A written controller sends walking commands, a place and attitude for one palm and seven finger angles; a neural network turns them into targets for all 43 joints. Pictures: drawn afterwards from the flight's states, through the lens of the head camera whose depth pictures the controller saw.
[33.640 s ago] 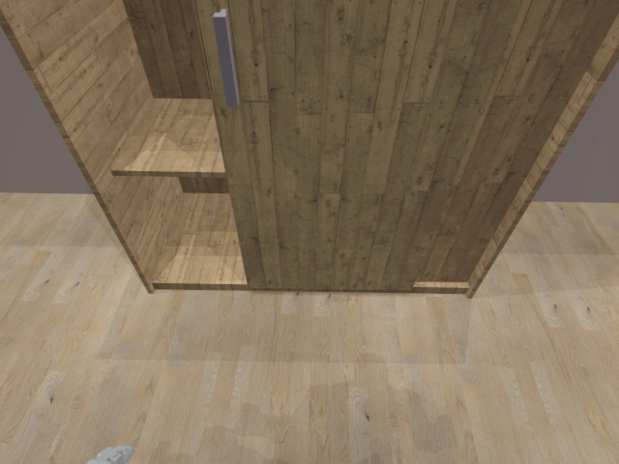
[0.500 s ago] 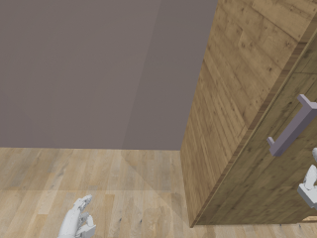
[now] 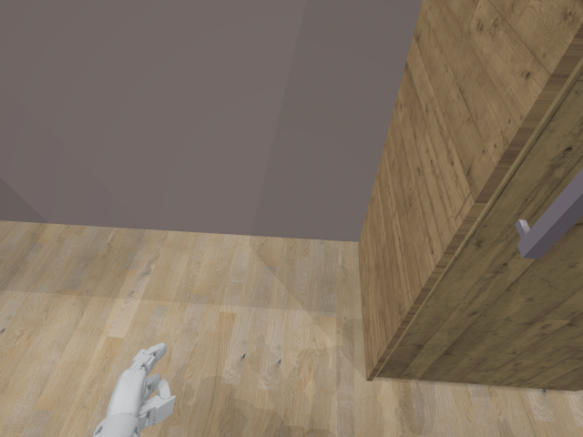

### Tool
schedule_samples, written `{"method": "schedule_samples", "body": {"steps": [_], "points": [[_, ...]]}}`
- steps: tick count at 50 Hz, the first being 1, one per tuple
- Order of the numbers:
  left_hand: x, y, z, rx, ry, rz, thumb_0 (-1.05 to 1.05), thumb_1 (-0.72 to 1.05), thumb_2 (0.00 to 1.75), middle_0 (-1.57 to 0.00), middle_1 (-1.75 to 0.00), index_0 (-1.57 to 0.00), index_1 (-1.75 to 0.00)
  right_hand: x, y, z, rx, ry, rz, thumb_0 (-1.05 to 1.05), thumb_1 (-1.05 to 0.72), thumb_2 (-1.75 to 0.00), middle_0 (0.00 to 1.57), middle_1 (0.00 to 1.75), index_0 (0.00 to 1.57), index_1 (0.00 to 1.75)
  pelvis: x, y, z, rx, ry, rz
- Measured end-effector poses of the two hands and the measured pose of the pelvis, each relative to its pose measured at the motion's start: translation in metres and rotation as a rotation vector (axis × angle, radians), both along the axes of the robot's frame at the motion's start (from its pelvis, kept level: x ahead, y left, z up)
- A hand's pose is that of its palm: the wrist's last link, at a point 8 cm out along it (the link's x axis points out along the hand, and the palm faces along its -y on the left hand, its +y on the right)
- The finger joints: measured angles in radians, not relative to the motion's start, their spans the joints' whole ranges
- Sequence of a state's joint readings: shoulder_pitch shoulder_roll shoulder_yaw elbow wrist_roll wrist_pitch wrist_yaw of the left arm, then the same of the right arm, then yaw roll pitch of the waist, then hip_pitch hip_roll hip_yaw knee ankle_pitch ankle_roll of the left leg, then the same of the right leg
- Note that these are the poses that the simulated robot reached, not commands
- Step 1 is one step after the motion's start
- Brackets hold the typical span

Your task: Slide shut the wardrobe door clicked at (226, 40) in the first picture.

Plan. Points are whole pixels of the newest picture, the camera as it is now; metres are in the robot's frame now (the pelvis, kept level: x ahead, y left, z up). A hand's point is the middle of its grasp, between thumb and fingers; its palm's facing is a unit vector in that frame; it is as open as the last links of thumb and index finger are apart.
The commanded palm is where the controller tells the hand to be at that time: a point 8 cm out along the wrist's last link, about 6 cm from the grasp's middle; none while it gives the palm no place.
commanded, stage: step back with the hand held close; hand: right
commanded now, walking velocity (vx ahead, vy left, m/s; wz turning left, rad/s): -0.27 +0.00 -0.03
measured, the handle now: (559, 198) +0.39 -0.31 +0.16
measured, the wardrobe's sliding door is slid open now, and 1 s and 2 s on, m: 0.00 0.00 0.00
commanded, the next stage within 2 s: stop stepping back and stand still in 0.64 s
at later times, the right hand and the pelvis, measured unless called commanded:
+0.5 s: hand out of the picture +0.08 -0.31 +0.18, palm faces +0.53 +0.71 -0.46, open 7.4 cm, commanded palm +0.02 -0.33 +0.19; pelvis -0.10 -0.03 -0.01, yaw -4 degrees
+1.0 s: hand out of the picture -0.07 -0.31 +0.17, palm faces +0.54 +0.74 -0.39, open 7.4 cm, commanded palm -0.12 -0.33 +0.19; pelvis -0.24 -0.02 +0.00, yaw -3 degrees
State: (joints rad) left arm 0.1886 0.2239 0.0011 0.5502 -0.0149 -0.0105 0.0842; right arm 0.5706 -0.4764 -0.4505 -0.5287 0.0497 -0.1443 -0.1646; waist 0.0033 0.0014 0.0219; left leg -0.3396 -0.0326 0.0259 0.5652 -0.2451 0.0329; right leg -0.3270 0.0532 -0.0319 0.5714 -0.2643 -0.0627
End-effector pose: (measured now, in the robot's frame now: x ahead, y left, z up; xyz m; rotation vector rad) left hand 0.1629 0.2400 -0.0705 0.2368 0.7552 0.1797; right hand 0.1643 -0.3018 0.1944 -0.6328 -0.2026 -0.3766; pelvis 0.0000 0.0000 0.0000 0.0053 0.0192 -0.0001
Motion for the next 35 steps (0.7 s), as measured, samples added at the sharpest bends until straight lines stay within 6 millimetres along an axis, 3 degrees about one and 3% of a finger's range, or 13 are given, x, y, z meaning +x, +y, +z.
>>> {"method": "schedule_samples", "body": {"steps": [7, 13, 20, 27, 31, 35], "points": [[-0.026, -0.020, -0.007, -0.024, -0.022, -0.045, 0.01, 0.90, 0.90, -0.20, -0.30, -0.20, -0.30, -0.036, -0.010, -0.013, 0.046, -0.021, -0.053, 0.01, -0.89, -0.90, 0.21, 0.30, 0.21, 0.30, -0.026, -0.007, -0.006, -0.005, -0.025, 0.004], [-0.055, -0.021, -0.014, -0.007, 0.012, -0.080, 0.01, 0.90, 0.90, -0.20, -0.30, -0.20, -0.30, -0.063, -0.009, -0.023, 0.101, -0.090, -0.081, 0.01, -0.89, -0.90, 0.22, 0.30, 0.21, 0.30, -0.050, -0.005, -0.012, 0.007, -0.035, -0.039], [-0.089, -0.021, -0.009, 0.073, 0.042, -0.078, 0.01, 0.90, 0.90, -0.20, -0.30, -0.20, -0.30, -0.098, -0.019, -0.011, 0.063, -0.209, -0.013, 0.01, -0.89, -0.90, 0.22, 0.30, 0.21, 0.30, -0.081, -0.018, -0.018, 0.010, -0.038, -0.087], [-0.118, -0.044, -0.005, 0.014, -0.010, -0.075, 0.01, 0.90, 0.90, -0.20, -0.30, -0.20, -0.30, -0.144, -0.046, 0.001, 0.009, -0.157, -0.091, 0.01, -0.89, -0.90, 0.22, 0.30, 0.21, 0.30, -0.113, -0.025, -0.007, 0.039, -0.028, -0.054], [-0.135, -0.054, -0.003, -0.039, -0.038, -0.111, 0.01, 0.90, 0.90, -0.20, -0.30, -0.20, -0.30, -0.164, -0.038, -0.004, 0.087, -0.145, -0.112, 0.01, -0.89, -0.90, 0.21, 0.30, 0.21, 0.30, -0.138, -0.021, -0.002, 0.044, -0.010, -0.027], [-0.154, -0.053, -0.005, -0.071, -0.078, -0.139, 0.01, 0.90, 0.90, -0.20, -0.30, -0.20, -0.30, -0.179, -0.012, -0.012, 0.132, -0.124, -0.057, 0.01, -0.89, -0.90, 0.21, 0.30, 0.20, 0.30, -0.173, -0.010, -0.007, 0.037, 0.001, -0.011]]}}
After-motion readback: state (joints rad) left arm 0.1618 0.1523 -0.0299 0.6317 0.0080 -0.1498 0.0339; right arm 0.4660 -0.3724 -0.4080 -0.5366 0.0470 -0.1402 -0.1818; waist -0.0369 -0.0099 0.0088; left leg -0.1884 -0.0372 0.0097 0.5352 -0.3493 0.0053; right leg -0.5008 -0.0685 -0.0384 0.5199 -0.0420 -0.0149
